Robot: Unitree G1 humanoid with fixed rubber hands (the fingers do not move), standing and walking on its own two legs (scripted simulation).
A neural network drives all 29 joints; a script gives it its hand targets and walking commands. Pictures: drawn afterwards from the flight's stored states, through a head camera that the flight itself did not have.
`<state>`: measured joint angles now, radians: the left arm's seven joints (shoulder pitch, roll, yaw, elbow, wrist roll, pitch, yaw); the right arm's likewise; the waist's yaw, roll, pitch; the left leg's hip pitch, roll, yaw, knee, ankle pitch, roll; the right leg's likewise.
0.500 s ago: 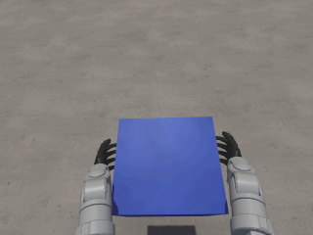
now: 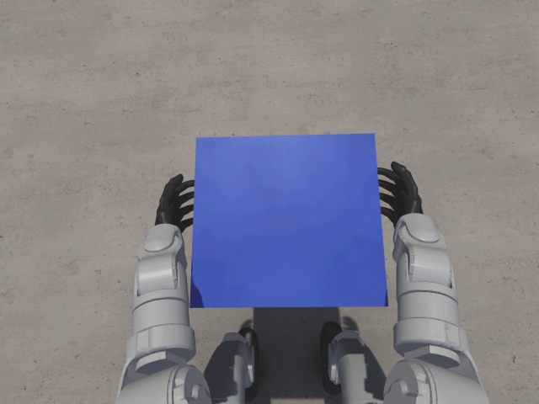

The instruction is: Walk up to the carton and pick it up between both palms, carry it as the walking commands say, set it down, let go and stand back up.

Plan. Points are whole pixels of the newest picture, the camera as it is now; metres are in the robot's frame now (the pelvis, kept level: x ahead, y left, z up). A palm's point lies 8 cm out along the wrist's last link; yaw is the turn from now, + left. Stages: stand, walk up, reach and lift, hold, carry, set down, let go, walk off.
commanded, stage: set down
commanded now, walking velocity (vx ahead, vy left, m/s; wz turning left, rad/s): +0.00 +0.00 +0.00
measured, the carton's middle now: (285, 226) +0.39 +0.01 -0.15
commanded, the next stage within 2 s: none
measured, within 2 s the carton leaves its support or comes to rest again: neither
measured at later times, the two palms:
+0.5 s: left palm (188, 224) +0.39 +0.18 -0.15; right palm (383, 222) +0.39 -0.16 -0.14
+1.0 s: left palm (194, 220) +0.43 +0.20 -0.24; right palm (364, 221) +0.42 -0.16 -0.23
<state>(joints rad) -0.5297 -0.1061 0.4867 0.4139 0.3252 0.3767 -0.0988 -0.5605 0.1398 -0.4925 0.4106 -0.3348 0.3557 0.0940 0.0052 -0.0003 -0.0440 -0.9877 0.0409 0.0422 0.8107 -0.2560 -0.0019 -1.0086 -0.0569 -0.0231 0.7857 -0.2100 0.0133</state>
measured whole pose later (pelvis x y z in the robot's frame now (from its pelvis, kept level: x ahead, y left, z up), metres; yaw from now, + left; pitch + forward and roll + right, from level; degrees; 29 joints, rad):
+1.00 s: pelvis -0.04 +0.00 -0.17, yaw +3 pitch +45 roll -1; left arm -0.96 0.11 0.40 0.69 0.25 0.41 -0.06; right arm -0.87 0.06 -0.55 0.52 -0.22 0.40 -0.01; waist -0.03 -0.01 -0.23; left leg -1.89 -0.01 -0.03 1.50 -0.40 -0.01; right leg -1.89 0.01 0.04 1.48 -0.39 0.04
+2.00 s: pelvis -0.05 +0.00 -0.29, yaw +1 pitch +50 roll -3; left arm -1.22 0.27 0.24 0.87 0.11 0.32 0.02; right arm -1.06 -0.01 -0.54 0.63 -0.09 0.26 -0.11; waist -0.03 -0.02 -0.08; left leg -2.32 -0.03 -0.05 1.93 -0.49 -0.02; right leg -2.30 0.03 0.04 1.90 -0.48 0.07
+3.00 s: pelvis -0.05 +0.00 -0.34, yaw +0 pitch +46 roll -4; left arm -1.36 0.34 0.20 1.01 0.07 0.21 -0.03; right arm -1.26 -0.14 -0.47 0.89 -0.01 0.18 -0.13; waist -0.03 -0.04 0.10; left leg -2.39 -0.01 -0.06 2.13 -0.54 -0.01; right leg -2.38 0.06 0.04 2.08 -0.50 0.09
